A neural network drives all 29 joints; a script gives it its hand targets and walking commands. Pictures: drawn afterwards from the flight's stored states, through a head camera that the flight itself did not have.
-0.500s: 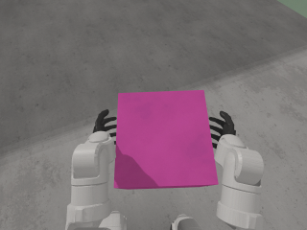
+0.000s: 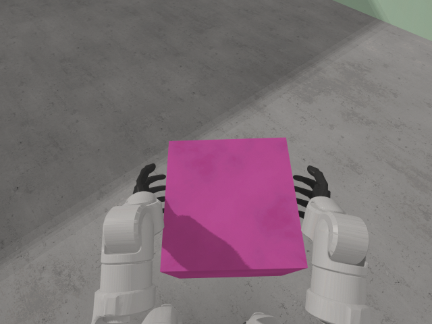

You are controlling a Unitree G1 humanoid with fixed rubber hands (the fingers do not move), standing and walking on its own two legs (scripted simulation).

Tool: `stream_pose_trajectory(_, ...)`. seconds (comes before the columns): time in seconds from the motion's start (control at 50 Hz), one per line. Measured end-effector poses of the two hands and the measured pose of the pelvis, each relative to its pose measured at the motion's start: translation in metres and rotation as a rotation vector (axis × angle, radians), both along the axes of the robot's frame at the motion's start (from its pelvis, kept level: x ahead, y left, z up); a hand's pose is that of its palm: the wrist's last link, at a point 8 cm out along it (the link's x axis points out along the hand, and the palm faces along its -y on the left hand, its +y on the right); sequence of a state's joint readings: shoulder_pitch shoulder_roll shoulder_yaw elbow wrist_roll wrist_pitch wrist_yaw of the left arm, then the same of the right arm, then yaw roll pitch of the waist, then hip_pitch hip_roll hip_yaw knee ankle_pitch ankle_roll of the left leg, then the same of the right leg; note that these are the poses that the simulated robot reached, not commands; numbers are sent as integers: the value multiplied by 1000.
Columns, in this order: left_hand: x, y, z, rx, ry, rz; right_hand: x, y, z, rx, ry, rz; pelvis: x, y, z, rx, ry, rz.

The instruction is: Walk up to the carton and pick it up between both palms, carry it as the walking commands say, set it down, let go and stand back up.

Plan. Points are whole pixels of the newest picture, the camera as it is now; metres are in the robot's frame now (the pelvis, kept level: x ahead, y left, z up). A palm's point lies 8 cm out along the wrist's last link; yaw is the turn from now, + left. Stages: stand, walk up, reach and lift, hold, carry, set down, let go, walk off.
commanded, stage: carry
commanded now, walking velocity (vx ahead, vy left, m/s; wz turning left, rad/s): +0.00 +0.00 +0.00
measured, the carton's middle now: (228, 213) +0.32 -0.02 -0.02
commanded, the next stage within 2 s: none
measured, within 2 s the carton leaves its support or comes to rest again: neither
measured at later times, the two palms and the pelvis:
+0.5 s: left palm (89, 242) +0.23 +0.20 +0.07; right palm (286, 250) +0.21 -0.09 +0.08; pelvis -0.06 +0.07 +0.00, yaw -4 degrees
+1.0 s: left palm (106, 256) +0.21 +0.17 +0.06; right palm (301, 267) +0.19 -0.12 +0.06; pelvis -0.08 +0.05 +0.00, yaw -4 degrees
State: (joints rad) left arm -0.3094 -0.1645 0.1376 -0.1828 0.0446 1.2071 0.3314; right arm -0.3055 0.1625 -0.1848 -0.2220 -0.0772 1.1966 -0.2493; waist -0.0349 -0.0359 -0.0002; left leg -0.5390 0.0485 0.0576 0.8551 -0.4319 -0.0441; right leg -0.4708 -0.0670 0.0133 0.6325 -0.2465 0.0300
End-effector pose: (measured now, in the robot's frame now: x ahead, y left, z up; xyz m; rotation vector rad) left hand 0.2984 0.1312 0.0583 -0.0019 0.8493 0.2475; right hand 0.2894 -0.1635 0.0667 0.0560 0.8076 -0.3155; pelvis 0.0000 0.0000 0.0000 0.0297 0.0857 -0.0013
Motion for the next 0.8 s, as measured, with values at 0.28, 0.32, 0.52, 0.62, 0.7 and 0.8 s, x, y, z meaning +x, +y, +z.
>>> stream_pose_trajectory(0.28,-48,58,5,18,-18,-9,-42,58,8,-4,-16,17,-34,54,-4,-49,-33,-80)
stream_pose_trajectory(0.32,-55,64,9,33,-13,1,-49,64,5,10,-11,27,-40,59,-1,-52,-38,-74)
stream_pose_trajectory(0.52,-74,68,12,-7,-33,-32,-80,69,17,-27,-31,-10,-65,73,-1,-38,-53,-68)
stream_pose_trajectory(0.62,-83,67,6,1,-10,-49,-91,68,12,-27,-7,-21,-73,72,-2,-36,-56,-66)
stream_pose_trajectory(0.7,-89,66,5,12,-3,-46,-97,66,7,-13,-1,-20,-78,71,-2,-38,-56,-62)
stream_pose_trajectory(0.8,-93,63,4,29,-2,-36,-98,63,2,2,0,-7,-83,65,-2,-35,-54,-56)
